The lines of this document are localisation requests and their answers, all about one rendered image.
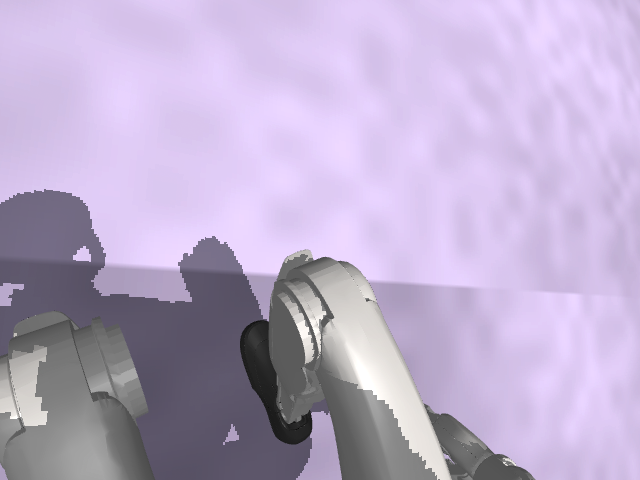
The right robot arm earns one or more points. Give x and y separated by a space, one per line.
500 467

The right robot foot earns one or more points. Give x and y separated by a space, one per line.
254 347

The right robot hand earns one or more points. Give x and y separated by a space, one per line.
463 447

